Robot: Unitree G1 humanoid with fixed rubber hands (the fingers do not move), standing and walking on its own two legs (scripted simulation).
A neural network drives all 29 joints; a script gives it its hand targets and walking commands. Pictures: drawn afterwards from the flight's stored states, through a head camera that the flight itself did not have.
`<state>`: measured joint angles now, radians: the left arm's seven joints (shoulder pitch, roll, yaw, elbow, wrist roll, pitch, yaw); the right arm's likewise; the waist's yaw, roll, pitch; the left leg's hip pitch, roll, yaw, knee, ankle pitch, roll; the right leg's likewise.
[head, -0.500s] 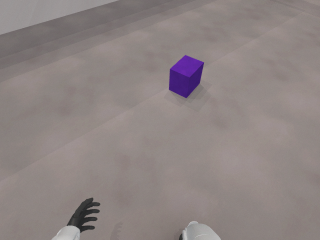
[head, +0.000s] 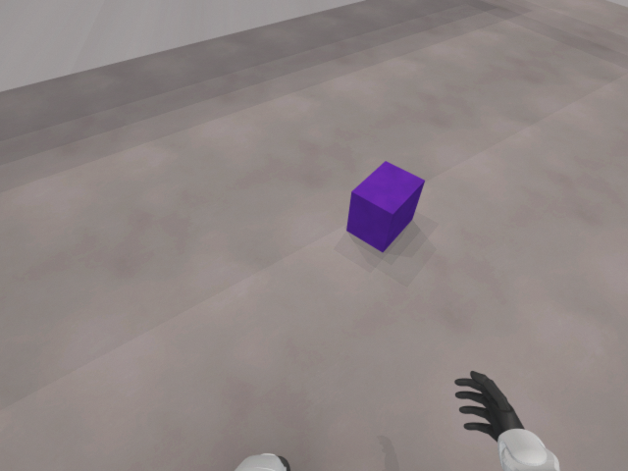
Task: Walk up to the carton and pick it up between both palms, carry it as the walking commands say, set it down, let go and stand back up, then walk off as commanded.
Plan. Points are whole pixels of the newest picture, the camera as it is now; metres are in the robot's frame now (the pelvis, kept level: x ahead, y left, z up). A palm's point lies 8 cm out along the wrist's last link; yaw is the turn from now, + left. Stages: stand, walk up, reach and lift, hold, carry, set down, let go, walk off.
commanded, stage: walk up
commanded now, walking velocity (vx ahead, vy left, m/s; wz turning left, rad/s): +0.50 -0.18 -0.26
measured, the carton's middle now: (384, 206) +1.18 -0.13 -0.64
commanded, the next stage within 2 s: none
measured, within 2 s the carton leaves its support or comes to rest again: neither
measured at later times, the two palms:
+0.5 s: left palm (281, 292) +0.40 +0.13 -0.10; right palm out of the picture +0.14 -0.34 -0.14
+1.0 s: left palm (265, 310) +0.38 +0.16 -0.15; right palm (509, 231) +0.61 -0.31 -0.11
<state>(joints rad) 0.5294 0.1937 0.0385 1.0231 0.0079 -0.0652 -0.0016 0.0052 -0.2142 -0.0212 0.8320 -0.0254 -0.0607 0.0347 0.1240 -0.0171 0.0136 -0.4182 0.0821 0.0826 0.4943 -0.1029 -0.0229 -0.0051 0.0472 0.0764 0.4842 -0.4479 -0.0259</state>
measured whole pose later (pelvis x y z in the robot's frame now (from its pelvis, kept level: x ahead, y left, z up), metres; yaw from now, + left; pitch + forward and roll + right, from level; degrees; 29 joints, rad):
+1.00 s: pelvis +0.47 -0.07 -0.01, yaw -5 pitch -1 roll +0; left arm 0.49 0.19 0.04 1.08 0.01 -0.06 -0.01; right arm 0.06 -0.20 -0.03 0.91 -0.04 -0.05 0.05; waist 0.08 -0.03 0.05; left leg -0.45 0.08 0.13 0.61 -0.15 0.01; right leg 0.01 -0.11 -0.08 0.60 -0.50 0.04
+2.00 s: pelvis +0.65 -0.16 +0.02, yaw -6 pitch -2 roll -1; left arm 0.27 0.17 0.04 1.05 0.00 0.01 0.03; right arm 0.22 -0.15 -0.01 1.06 -0.01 0.02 -0.03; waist 0.03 -0.05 0.05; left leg -0.20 0.01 0.07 0.47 -0.22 0.03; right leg -0.18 0.00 -0.12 0.44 -0.23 -0.03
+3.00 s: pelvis +0.68 -0.09 +0.02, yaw -15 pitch +2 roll +1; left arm 0.41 0.19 0.08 1.14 0.05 0.01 0.08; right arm 0.16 -0.24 -0.06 0.96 -0.04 0.04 0.02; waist 0.04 0.00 0.04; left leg -0.47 0.06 -0.01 0.87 -0.27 -0.05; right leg -0.24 -0.09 0.07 0.38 -0.18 0.07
